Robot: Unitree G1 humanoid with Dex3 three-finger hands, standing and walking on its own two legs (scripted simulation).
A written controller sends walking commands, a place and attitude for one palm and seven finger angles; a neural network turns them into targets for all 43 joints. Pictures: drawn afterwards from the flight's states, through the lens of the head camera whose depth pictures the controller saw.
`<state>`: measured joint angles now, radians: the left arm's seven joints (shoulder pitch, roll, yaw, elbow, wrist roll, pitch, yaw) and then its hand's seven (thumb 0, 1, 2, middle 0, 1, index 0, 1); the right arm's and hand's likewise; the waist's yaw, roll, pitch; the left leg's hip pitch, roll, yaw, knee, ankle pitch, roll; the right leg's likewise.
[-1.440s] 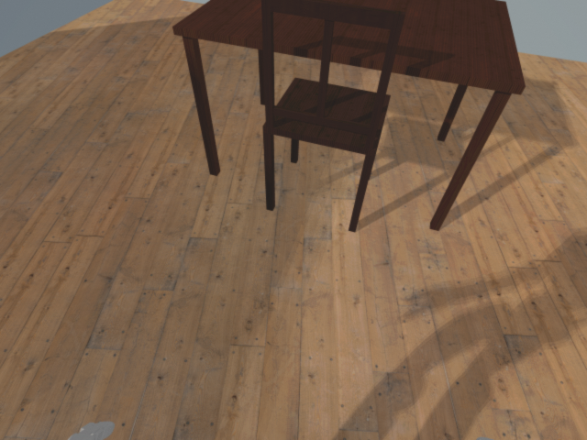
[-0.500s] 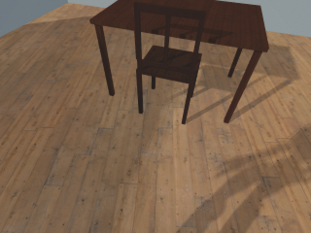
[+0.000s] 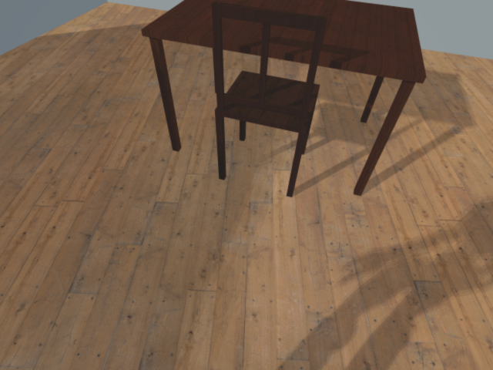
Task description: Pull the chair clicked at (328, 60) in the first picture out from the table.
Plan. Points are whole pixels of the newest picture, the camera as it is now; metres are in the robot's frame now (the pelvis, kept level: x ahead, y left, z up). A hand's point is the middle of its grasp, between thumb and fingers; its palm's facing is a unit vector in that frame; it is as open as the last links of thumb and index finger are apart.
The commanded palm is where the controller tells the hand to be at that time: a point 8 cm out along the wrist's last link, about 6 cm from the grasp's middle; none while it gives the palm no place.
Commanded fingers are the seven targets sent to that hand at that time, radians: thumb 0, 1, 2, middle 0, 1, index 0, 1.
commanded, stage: walk to a spot facing it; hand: left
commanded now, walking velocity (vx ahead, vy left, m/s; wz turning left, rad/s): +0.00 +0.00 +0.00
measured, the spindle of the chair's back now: (263, 66) +1.17 +0.00 -0.07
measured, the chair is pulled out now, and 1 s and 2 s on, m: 0.00 0.00 0.00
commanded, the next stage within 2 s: turn to face it in 0.98 s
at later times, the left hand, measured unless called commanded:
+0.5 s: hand out of the picture +0.05 +0.21 -0.19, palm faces -0.02 -0.99 -0.15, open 7.4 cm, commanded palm none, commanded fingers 0.00 0.90 0.90 -0.20 -0.30 -0.20 -0.30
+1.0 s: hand (175, 300) +0.29 +0.17 -0.19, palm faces +0.05 -0.98 -0.17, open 7.2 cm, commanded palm none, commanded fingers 0.00 0.90 0.90 -0.20 -0.30 -0.20 -0.30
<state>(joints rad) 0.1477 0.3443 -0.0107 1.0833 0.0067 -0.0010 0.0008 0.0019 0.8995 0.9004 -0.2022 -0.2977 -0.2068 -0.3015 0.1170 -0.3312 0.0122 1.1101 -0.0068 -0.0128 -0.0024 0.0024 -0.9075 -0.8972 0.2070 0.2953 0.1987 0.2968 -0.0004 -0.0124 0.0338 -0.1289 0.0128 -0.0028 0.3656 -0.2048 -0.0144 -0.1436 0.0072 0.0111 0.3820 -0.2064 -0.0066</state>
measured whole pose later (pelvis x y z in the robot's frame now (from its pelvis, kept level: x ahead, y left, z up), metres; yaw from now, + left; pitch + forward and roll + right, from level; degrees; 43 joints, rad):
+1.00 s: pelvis +0.27 -0.01 -0.01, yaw +2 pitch -1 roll -2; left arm 0.27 0.18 0.05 1.07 0.03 -0.04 0.01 0.00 0.93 0.90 -0.20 -0.30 -0.20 -0.30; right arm 0.24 -0.17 -0.06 1.02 -0.02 -0.03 0.01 0.00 -0.92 -0.90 0.20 0.29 0.19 0.30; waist -0.03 -0.01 0.01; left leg -0.49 0.14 0.10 0.85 -0.31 0.00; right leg -0.19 -0.05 -0.19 0.49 -0.28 0.00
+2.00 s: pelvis +0.48 +0.03 +0.00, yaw -12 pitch +0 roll -2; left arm 0.23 0.22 0.07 1.01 0.03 0.03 -0.02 0.00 0.91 0.90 -0.20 -0.30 -0.20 -0.30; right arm 0.32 -0.14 -0.01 1.03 -0.03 -0.03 -0.03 0.00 -0.92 -0.90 0.20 0.29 0.20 0.30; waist -0.02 -0.04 0.00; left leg -0.16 0.05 0.13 0.38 -0.23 0.03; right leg -0.45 -0.01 -0.02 1.02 -0.33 0.00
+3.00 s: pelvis +0.67 -0.09 -0.01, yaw -15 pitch -1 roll +1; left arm 0.24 0.17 0.02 1.05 0.02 0.02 0.04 0.00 0.91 0.90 -0.20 -0.30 -0.20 -0.30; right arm 0.14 -0.15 -0.04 1.05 -0.01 0.02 -0.03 -0.01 -0.94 -0.90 0.21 0.30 0.20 0.30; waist 0.02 -0.02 0.08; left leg -0.27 0.04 0.13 0.54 -0.25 0.01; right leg -0.27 -0.04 -0.04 0.58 -0.29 0.00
